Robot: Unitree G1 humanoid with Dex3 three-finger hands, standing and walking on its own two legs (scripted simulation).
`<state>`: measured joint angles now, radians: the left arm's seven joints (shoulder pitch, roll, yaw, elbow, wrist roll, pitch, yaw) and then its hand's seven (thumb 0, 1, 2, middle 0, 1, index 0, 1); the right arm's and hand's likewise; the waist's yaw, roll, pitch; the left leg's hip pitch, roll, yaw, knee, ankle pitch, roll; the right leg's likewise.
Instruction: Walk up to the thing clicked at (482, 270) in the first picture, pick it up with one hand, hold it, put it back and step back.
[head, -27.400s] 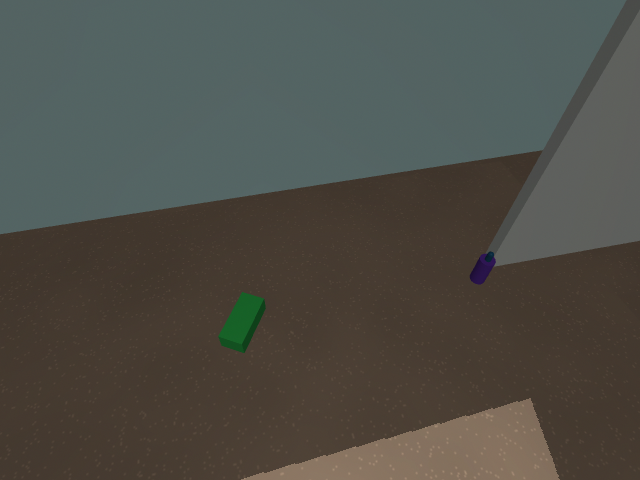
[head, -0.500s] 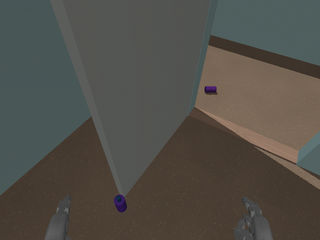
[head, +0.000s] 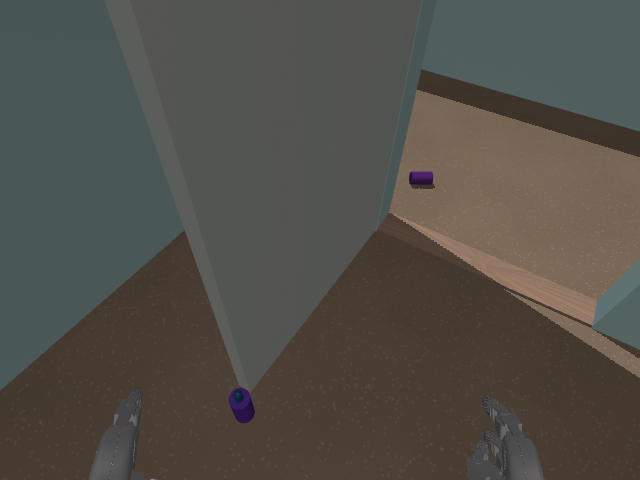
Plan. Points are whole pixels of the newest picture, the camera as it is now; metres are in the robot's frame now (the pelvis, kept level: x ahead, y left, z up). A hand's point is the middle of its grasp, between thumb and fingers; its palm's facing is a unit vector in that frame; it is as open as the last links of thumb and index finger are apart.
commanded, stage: stand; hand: left
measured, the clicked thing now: (241, 403) +0.43 +0.20 -0.64
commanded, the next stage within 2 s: none
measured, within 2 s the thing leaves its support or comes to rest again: neither
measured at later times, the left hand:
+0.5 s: hand out of the picture +0.15 +0.21 -0.10, palm faces -0.03 -0.94 -0.34, open 8.2 cm
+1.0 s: hand out of the picture +0.05 +0.24 -0.10, palm faces +0.00 -0.94 -0.34, open 7.4 cm
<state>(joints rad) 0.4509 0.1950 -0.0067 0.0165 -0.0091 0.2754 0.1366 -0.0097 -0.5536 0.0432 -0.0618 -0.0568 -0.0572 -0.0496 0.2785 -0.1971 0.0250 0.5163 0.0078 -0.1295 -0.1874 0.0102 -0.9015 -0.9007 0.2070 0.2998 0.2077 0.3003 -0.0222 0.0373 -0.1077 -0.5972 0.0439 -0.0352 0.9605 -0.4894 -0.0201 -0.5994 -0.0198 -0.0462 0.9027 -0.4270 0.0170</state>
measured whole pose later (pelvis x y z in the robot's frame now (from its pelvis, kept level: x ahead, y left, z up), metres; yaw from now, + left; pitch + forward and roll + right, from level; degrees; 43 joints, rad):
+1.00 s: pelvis -0.01 +0.00 +0.05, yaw +0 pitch -4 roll +0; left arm 0.18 0.30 0.01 1.07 0.03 0.00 0.02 0.01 0.90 0.89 -0.21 -0.30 -0.20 -0.30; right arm 0.18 -0.29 -0.02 1.06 -0.03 0.00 -0.01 0.00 -0.90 -0.90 0.21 0.30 0.21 0.30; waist 0.01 0.02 0.06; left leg -0.16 0.01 0.00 0.47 -0.24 -0.01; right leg -0.19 -0.05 -0.03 0.48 -0.22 0.03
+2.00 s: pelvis +0.01 +0.00 +0.06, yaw -1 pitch -2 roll +0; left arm 0.07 0.31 0.01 1.17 0.01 -0.01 0.01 0.00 0.90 0.89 -0.21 -0.30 -0.20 -0.30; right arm 0.11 -0.33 -0.01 1.14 -0.02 -0.01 -0.01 0.00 -0.91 -0.90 0.21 0.30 0.21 0.30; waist 0.00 0.02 0.05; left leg -0.08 0.03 0.01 0.32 -0.20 -0.02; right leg -0.12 -0.03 -0.02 0.34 -0.17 0.02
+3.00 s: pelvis -0.07 +0.05 +0.04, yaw -2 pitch -1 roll -2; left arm 0.04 0.40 0.06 0.91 0.01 0.06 0.03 0.01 0.90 0.89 -0.21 -0.30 -0.20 -0.30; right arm 0.18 -0.34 -0.06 0.98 -0.04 0.04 0.00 0.00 -0.90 -0.90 0.21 0.30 0.21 0.30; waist -0.03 -0.04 0.18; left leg -0.30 -0.02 0.01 0.60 -0.28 0.06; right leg -0.50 0.13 0.17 1.14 -0.50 -0.03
